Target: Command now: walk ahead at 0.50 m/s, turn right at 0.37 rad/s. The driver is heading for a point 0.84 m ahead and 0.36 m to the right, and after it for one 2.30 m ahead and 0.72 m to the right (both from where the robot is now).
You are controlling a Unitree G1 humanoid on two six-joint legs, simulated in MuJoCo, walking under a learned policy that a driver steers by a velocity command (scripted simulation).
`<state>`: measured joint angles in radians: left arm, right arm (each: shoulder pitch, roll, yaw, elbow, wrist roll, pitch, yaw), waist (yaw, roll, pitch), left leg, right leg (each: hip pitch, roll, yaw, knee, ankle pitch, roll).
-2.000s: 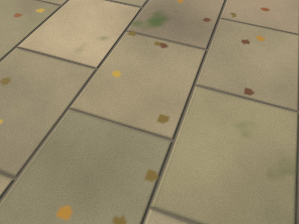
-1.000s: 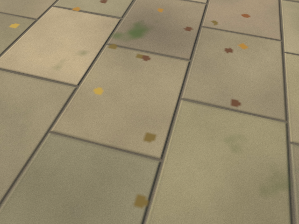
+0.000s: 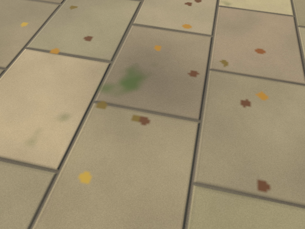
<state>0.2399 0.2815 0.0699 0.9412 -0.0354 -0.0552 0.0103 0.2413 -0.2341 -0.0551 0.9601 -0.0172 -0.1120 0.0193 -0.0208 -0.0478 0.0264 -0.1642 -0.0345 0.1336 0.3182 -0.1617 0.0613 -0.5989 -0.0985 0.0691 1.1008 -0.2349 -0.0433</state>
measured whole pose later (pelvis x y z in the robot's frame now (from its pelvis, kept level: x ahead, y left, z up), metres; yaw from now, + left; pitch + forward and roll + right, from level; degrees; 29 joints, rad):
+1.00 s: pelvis +0.58 -0.11 +0.00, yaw -35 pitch +1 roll +2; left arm 0.27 0.31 0.08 0.72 -0.03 -0.02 0.01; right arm 0.22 -0.26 -0.06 0.82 -0.01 -0.11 0.01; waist -0.02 -0.05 0.02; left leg -0.23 -0.02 0.08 0.39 -0.18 0.03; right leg -0.58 -0.05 0.06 1.16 -0.32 -0.02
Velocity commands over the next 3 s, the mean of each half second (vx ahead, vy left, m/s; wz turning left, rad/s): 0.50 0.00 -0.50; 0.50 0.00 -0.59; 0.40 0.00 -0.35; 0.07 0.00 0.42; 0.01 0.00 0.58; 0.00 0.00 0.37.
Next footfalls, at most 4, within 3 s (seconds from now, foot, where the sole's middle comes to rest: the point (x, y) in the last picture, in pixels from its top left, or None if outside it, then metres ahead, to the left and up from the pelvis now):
0.32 right None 0.34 -0.15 -0.78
0.80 left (162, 189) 0.68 -0.05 -0.78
1.32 right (240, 178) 0.74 -0.43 -0.78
1.82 left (203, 146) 0.93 -0.28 -0.78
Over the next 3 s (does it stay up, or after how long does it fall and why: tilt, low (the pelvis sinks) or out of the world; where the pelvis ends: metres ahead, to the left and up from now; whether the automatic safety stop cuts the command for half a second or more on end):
stays up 0.82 -0.31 -0.01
